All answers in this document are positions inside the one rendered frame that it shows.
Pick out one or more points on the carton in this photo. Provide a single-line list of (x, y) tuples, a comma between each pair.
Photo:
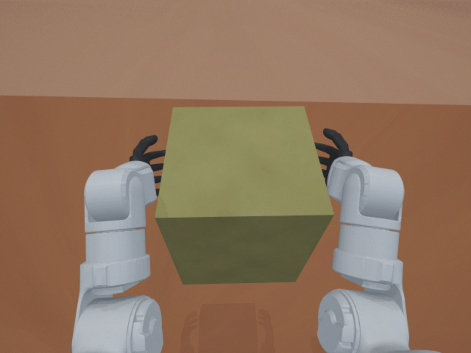
[(242, 195)]

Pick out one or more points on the left robot hand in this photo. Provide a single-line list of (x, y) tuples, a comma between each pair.
[(138, 155)]

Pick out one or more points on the left robot upper arm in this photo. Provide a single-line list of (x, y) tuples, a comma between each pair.
[(125, 324)]

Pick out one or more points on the left robot forearm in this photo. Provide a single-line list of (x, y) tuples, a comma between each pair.
[(116, 259)]

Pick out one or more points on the right robot forearm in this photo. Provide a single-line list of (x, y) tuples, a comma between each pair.
[(371, 203)]

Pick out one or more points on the right robot hand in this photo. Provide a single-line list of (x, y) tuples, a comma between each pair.
[(334, 153)]

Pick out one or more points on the right robot upper arm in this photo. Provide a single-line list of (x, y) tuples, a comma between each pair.
[(353, 321)]

